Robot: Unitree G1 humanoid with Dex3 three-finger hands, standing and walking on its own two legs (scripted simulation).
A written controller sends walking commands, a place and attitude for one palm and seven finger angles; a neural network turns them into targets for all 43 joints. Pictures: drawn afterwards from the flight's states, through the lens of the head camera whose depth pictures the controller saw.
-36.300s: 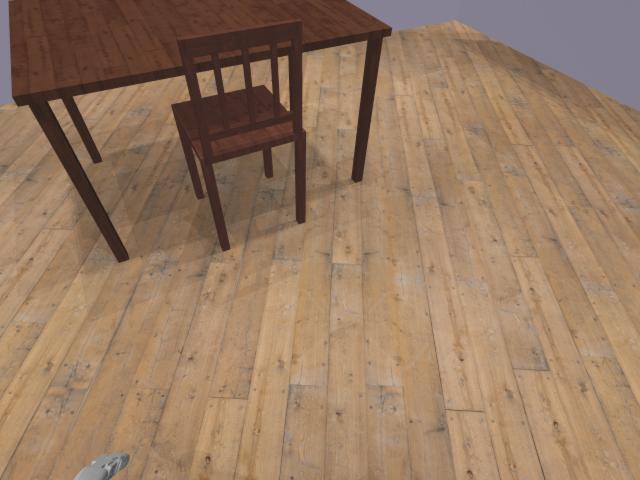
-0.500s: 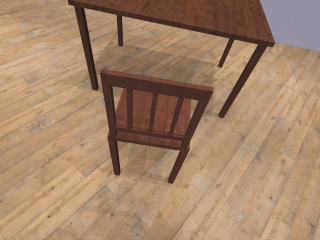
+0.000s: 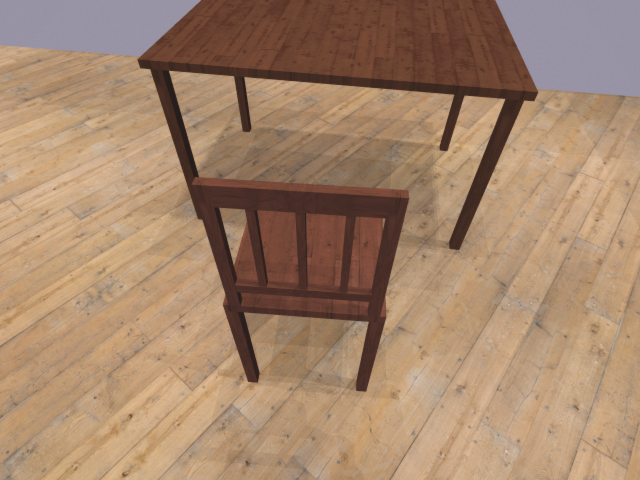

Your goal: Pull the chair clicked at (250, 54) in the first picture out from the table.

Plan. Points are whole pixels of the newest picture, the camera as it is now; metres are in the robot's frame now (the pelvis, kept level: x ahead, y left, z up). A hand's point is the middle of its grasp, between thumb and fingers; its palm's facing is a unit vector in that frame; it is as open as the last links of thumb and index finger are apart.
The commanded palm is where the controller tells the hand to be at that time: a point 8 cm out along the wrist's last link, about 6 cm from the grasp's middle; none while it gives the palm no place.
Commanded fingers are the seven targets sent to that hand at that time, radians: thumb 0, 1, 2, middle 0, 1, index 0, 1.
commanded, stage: let the arm hang, fingers relaxed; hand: left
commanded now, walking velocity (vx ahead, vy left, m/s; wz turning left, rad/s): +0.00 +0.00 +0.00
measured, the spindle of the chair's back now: (302, 252) +0.54 +0.07 -0.11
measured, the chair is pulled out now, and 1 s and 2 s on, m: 0.54 0.54 0.54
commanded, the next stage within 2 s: look to check the result in 0.24 s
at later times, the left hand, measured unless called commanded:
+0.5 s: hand out of the picture -0.01 +0.15 -0.18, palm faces +0.07 -0.98 -0.16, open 7.3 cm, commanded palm none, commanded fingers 0.00 0.90 0.90 -0.20 -0.30 -0.20 -0.30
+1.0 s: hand out of the picture +0.00 +0.15 -0.17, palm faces +0.07 -0.98 -0.17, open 7.3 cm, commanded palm none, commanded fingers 0.00 0.90 0.90 -0.20 -0.30 -0.20 -0.30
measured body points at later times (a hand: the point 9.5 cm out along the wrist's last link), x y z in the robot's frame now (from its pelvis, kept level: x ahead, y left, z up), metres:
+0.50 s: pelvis +0.00 +0.00 +0.00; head +0.02 +0.00 +0.45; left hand -0.01 +0.21 -0.16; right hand -0.02 -0.20 -0.16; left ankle +0.00 +0.12 -0.74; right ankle +0.01 -0.11 -0.74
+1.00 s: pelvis +0.01 +0.00 +0.00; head +0.02 -0.01 +0.45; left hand +0.00 +0.21 -0.16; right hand -0.01 -0.20 -0.16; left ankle +0.00 +0.12 -0.74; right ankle +0.01 -0.11 -0.74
